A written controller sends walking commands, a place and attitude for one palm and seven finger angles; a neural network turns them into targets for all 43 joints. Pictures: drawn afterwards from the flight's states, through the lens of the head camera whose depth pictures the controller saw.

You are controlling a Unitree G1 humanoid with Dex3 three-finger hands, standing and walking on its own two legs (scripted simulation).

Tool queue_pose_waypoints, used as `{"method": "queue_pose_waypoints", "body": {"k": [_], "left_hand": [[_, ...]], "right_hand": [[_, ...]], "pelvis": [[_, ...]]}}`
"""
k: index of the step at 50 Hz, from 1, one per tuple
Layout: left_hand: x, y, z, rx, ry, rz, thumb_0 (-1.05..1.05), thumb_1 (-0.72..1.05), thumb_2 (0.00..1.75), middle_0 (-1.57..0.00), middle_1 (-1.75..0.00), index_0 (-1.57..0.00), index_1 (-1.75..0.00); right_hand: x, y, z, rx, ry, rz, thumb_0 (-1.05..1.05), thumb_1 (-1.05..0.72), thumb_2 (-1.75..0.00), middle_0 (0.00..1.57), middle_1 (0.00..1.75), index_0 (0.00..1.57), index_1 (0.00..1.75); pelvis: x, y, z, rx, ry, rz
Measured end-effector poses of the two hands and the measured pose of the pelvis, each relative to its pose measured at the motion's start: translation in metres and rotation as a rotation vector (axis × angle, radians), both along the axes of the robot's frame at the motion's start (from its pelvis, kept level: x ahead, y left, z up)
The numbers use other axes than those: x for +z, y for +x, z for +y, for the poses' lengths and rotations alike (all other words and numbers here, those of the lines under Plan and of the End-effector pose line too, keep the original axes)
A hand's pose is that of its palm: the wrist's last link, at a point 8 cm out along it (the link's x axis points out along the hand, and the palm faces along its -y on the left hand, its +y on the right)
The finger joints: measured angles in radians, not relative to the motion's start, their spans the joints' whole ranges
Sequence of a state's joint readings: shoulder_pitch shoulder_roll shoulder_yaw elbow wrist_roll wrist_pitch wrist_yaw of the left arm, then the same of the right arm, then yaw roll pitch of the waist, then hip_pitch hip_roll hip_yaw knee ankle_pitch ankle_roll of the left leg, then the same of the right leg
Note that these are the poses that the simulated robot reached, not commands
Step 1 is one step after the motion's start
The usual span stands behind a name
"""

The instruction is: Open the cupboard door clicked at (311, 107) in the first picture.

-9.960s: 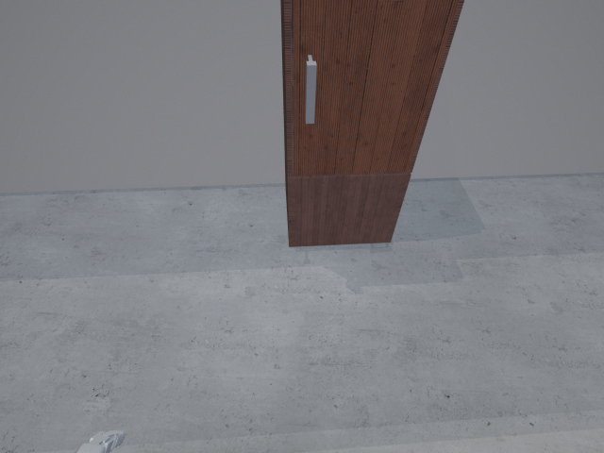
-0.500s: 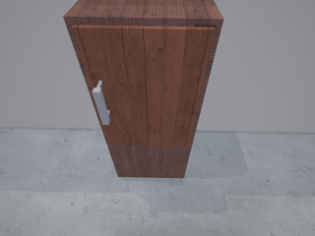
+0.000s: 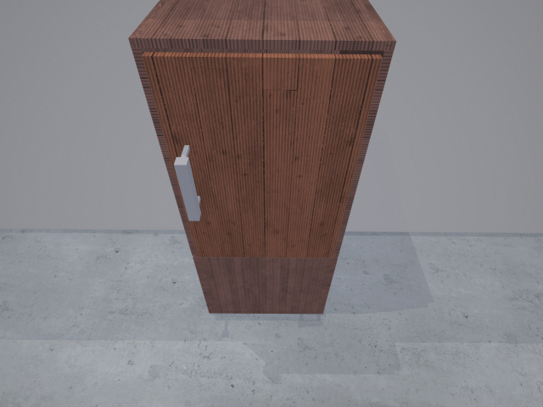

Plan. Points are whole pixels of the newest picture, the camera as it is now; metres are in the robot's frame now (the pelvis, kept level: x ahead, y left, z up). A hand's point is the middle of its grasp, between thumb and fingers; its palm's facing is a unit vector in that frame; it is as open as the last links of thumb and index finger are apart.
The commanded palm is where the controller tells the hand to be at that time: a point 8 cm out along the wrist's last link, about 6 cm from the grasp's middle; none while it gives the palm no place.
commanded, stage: look again from close up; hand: left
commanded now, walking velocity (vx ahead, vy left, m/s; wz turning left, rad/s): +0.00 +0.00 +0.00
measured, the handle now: (190, 184) +0.56 +0.21 -0.02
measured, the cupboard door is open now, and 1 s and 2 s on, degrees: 0 0 0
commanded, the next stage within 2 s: raise the hand with hooked fingers in 0.18 s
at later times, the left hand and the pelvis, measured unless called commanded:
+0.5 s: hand (146, 364) +0.19 +0.19 -0.01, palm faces +0.28 -0.95 -0.13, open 7.6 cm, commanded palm +0.10 +0.23 -0.06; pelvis -0.01 +0.00 -0.02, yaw +4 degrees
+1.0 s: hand (158, 358) +0.20 +0.19 -0.04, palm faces -0.05 -1.00 -0.08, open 10.4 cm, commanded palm +0.16 +0.26 -0.04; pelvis +0.00 -0.03 -0.10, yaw +4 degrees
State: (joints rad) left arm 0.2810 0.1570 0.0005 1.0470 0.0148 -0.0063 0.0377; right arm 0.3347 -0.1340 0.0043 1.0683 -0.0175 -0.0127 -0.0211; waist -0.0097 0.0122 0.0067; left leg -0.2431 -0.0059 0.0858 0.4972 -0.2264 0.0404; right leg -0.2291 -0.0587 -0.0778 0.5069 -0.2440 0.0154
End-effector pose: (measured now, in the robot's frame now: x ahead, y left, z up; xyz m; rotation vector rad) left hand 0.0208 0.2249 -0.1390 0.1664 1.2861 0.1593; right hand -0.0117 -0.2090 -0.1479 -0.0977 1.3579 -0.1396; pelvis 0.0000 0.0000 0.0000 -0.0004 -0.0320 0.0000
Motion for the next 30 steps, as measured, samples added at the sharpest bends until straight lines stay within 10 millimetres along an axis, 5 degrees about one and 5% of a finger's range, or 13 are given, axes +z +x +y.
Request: {"method": "queue_pose_waypoints", "body": {"k": [15, 17, 20, 25, 27, 30], "left_hand": [[-0.006, -0.038, -0.008, 0.021, -0.041, 0.095, 0.01, 0.91, 0.9, -0.2, -0.29, -0.2, -0.3], [0.01, -0.017, -0.001, 0.104, -0.021, -0.034, 0.02, 0.93, 0.9, -0.2, -0.3, -0.2, -0.3], [0.06, 0.038, 0.02, 0.144, 0.082, -0.42, 0.04, 0.94, 0.89, -0.2, -0.31, -0.2, -0.31], [0.14, 0.131, 0.011, 0.063, 0.074, -0.994, 0.03, 0.86, 0.87, -0.2, -0.35, -0.2, -0.35], [0.149, 0.153, -0.001, 0.013, 0.007, -1.177, 0.03, 0.82, 0.85, -0.2, -0.37, -0.2, -0.37], [0.134, 0.161, -0.017, -0.079, -0.113, -1.316, 0.02, 0.75, 0.82, -0.2, -0.41, -0.21, -0.41]], "right_hand": [[0.008, 0.013, -0.009, 0.019, -0.04, -0.015, 0.01, -0.91, -0.9, 0.2, 0.3, 0.2, 0.3], [0.014, 0.024, -0.015, 0.022, -0.069, -0.107, 0.01, -0.92, -0.9, 0.2, 0.3, 0.2, 0.3], [0.024, 0.055, -0.025, 0.034, -0.102, -0.322, 0.02, -0.92, -0.9, 0.2, 0.3, 0.2, 0.3], [0.037, 0.123, -0.041, 0.095, -0.124, -0.626, 0.02, -0.91, -0.9, 0.2, 0.3, 0.2, 0.3], [0.043, 0.149, -0.046, 0.123, -0.134, -0.718, 0.01, -0.91, -0.9, 0.2, 0.3, 0.2, 0.3], [0.05, 0.182, -0.053, 0.172, -0.145, -0.811, 0.01, -0.91, -0.9, 0.2, 0.3, 0.2, 0.3]], "pelvis": [[0.002, -0.003, 0.004, -0.003, -0.003, 0.007], [0.0, -0.005, 0.004, -0.003, 0.0, -0.001], [-0.004, -0.004, 0.001, 0.023, 0.01, 0.011], [-0.018, -0.01, -0.002, 0.063, -0.001, 0.06], [-0.029, -0.013, -0.007, 0.056, 0.004, 0.11], [-0.049, -0.014, -0.017, 0.041, 0.007, 0.161]]}}
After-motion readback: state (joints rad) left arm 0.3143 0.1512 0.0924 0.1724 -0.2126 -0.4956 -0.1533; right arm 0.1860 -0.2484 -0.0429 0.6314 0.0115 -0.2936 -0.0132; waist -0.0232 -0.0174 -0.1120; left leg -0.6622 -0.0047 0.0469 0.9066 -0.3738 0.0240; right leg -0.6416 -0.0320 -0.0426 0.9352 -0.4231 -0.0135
